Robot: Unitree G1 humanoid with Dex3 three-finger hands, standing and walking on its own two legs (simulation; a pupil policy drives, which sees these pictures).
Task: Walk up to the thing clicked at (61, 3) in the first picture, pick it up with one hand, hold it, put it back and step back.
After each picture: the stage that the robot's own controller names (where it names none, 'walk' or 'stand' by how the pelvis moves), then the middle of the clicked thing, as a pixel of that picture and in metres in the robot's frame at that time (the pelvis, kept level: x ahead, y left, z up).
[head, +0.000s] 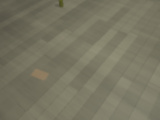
stand; (61, 3) +2.31 +0.39 -0.72
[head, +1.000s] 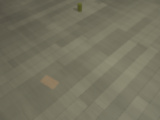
walk; (79, 7) +2.19 +0.22 -0.71
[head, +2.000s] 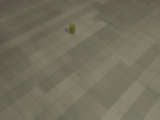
walk; (72, 28) +1.52 +0.24 -0.70
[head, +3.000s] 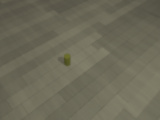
walk; (67, 59) +1.04 +0.20 -0.70
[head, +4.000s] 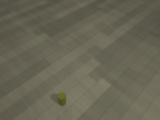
walk; (62, 99) +0.66 +0.18 -0.70
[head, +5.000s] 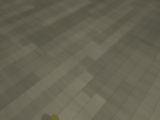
walk; out of the picture +0.48 +0.16 -0.71
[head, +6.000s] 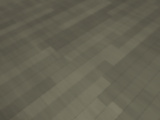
stand; out of the picture +0.41 +0.16 -0.72
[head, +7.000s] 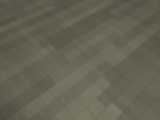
stand; out of the picture +0.40 +0.15 -0.72
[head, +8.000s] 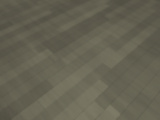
stand; out of the picture +0.40 +0.16 -0.72
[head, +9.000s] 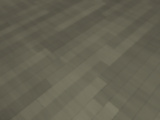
stand; out of the picture +0.41 +0.18 -0.73
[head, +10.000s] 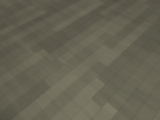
stand; out of the picture +0.40 +0.19 -0.73
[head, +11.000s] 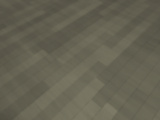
stand; out of the picture +0.39 +0.19 -0.73
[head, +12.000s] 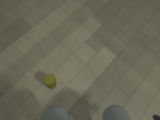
go down; (50, 81) +0.45 +0.18 -0.49
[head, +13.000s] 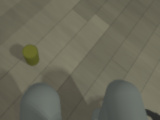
go down; (31, 55) +0.48 +0.22 -0.31
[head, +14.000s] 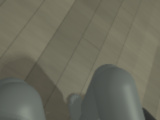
close in; out of the picture +0.47 +0.25 -0.24
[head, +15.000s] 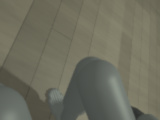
close; out of the picture +0.46 +0.28 -0.23
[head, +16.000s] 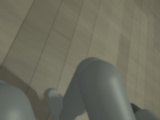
lift; out of the picture +0.43 +0.25 -0.23
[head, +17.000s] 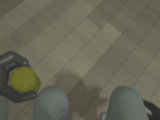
lift; (27, 82) +0.32 +0.21 -0.06
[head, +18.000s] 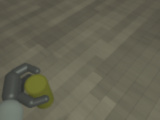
hold; (40, 92) +0.31 +0.16 +0.04
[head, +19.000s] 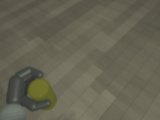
hold; (43, 95) +0.31 +0.16 +0.01
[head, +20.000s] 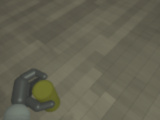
crouch; (47, 96) +0.31 +0.14 +0.00
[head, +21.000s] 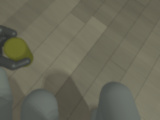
crouch; (20, 53) +0.44 +0.19 -0.09
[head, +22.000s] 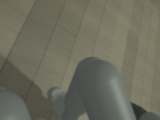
lower; out of the picture +0.43 +0.27 -0.24
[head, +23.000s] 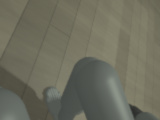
lower; out of the picture +0.43 +0.27 -0.24
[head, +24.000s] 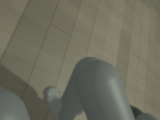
lower; out of the picture +0.44 +0.28 -0.23
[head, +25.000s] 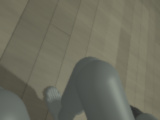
lower; out of the picture +0.45 +0.28 -0.23
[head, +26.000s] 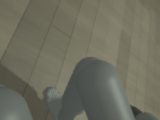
loosen; out of the picture +0.44 +0.26 -0.24
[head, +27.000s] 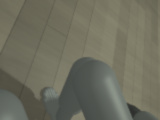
withdraw; out of the picture +0.44 +0.26 -0.24
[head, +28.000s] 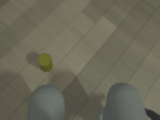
walk; (45, 63) +0.46 +0.18 -0.35
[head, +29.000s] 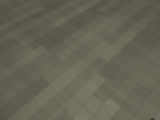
stand; out of the picture +0.38 +0.14 -0.66
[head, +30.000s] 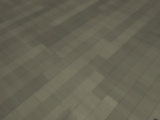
stand; out of the picture +0.40 +0.16 -0.67
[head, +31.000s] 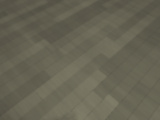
stand; out of the picture +0.39 +0.15 -0.68
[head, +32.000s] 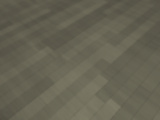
walk; out of the picture +0.40 +0.16 -0.72
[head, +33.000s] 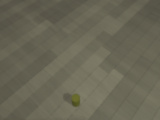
walk; (75, 100) +0.51 +0.07 -0.70
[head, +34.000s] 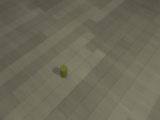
walk; (63, 71) +0.80 +0.14 -0.71
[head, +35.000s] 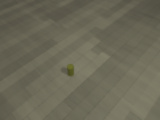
stand; (70, 70) +0.97 +0.16 -0.71
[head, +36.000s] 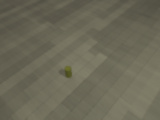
stand; (68, 72) +0.98 +0.19 -0.73
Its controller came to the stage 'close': yes
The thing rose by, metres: 0.71
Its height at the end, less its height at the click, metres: +0.00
